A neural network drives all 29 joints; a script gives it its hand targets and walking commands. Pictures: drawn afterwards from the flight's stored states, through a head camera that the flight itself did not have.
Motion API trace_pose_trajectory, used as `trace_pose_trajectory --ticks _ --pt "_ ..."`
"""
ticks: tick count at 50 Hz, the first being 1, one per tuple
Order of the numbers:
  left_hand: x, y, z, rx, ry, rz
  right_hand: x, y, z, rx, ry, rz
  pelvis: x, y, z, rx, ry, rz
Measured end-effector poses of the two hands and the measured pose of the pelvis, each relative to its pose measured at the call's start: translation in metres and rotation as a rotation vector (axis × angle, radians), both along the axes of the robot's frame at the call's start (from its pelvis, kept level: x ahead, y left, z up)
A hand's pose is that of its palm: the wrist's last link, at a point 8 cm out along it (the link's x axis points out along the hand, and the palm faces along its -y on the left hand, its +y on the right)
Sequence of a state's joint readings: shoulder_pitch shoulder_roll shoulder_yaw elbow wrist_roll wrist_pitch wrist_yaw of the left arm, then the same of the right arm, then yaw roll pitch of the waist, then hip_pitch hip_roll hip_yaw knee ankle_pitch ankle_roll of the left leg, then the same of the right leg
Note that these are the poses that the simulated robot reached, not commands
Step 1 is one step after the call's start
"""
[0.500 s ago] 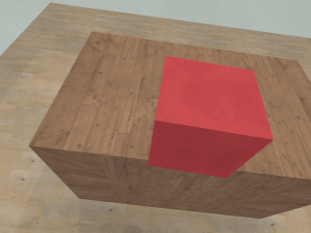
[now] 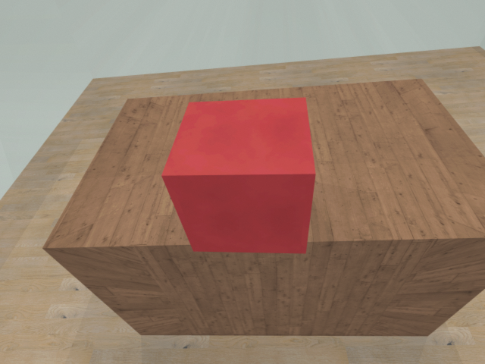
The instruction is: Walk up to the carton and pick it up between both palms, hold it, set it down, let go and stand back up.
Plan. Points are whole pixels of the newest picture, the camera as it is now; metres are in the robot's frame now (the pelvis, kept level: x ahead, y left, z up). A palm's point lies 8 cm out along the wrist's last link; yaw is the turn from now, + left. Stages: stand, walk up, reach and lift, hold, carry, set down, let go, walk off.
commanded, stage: walk up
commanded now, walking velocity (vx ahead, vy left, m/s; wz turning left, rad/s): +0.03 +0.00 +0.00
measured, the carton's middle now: (247, 177) +0.48 +0.01 +0.03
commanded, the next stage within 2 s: none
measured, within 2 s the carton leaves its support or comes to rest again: neither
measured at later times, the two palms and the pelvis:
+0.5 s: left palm out of the picture -0.09 +0.14 -0.15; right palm out of the picture +0.08 -0.26 -0.15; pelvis +0.04 -0.04 -0.01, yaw +2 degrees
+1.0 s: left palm (140, 361) +0.18 +0.24 -0.17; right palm out of the picture +0.17 -0.22 -0.16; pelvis +0.12 +0.01 -0.02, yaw +1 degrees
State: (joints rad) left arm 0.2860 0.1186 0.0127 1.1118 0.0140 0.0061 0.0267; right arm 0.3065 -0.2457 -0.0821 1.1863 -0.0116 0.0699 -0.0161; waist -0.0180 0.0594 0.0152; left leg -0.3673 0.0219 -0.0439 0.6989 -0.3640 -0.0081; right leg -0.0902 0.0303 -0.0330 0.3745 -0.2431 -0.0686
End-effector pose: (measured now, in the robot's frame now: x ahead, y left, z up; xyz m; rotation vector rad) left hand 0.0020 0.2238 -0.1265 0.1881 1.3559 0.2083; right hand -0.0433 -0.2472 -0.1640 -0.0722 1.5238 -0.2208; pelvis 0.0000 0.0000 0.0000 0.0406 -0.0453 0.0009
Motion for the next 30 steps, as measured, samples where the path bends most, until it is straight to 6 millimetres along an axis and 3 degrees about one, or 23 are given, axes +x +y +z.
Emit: trace_pose_trajectory --ticks 5,9,14,20,26,30 --pt "-0.032 -0.044 -0.009 -0.06 0.048 0.032 0.018 -0.008 -0.008 0.028 -0.052 0.033 -0.003 -0.017 -0.004 -0.028 -0.019 0.023" --pt "-0.044 -0.07 -0.022 -0.102 0.061 0.057 0.029 -0.006 -0.012 0.042 -0.062 0.061 -0.002 -0.029 -0.01 -0.054 -0.014 0.044" --pt "-0.05 -0.089 -0.036 -0.143 0.069 0.09 0.043 -0.002 -0.011 0.041 -0.071 0.106 0.003 -0.04 -0.016 -0.079 0.01 0.059" --pt "-0.068 -0.09 -0.038 -0.144 0.11 0.169 0.073 -0.01 0.003 0.019 -0.09 0.162 0.021 -0.047 -0.013 -0.059 0.045 0.06" --pt "-0.094 -0.078 -0.02 -0.117 0.237 0.193 0.132 -0.01 0.01 0.003 -0.19 0.176 0.041 -0.039 -0.008 -0.047 0.043 0.037" --pt "-0.093 -0.063 -0.006 -0.083 0.282 0.209 0.172 0.002 0.007 0.019 -0.225 0.18 0.061 -0.028 -0.007 -0.036 0.031 0.037"
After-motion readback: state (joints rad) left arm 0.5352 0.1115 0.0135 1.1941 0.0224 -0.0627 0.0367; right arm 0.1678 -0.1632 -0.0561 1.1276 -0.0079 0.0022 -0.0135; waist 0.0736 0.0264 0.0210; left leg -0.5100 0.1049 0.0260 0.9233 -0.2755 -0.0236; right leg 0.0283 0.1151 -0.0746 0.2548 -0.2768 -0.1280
